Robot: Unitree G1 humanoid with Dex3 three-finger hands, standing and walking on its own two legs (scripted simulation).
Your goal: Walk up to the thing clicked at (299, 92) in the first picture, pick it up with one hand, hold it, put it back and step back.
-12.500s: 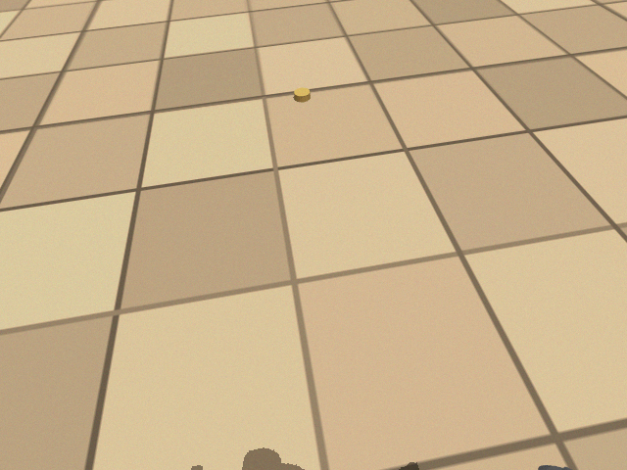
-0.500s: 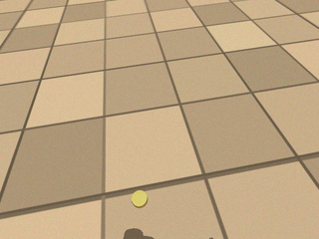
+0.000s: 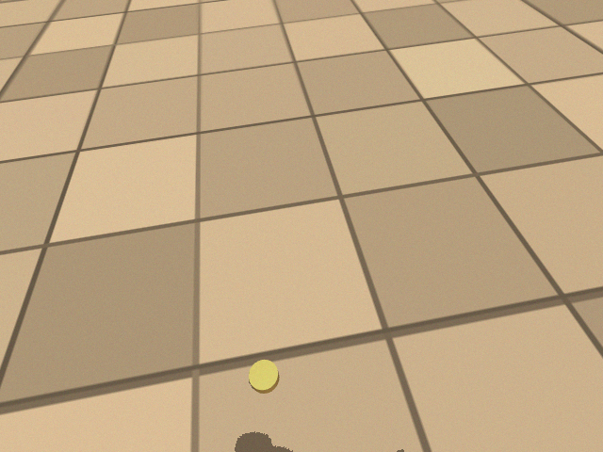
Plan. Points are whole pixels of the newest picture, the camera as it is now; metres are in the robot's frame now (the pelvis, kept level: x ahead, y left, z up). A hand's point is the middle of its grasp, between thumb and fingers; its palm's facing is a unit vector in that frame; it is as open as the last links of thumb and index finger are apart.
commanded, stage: stand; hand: left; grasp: from above
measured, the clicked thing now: (264, 376) +0.43 +0.20 -0.76
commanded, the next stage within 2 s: rise first in 0.52 s
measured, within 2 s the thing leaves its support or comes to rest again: neither
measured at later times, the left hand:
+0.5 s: hand out of the picture +0.07 +0.25 -0.16, palm faces -0.03 -0.94 -0.34, open 7.4 cm
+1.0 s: hand (174, 450) +0.15 +0.25 -0.18, palm faces -0.08 -0.92 -0.37, open 11.6 cm
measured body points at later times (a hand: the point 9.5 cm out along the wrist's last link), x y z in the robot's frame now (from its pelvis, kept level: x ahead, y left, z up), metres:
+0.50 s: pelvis +0.00 +0.00 +0.00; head +0.01 +0.00 +0.45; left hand +0.08 +0.30 -0.13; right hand +0.08 -0.30 -0.13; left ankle +0.00 +0.13 -0.75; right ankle -0.01 -0.13 -0.75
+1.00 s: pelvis -0.02 +0.01 -0.03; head +0.05 +0.01 +0.41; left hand +0.15 +0.30 -0.16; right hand +0.08 -0.26 -0.15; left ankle +0.00 +0.13 -0.75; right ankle -0.01 -0.13 -0.75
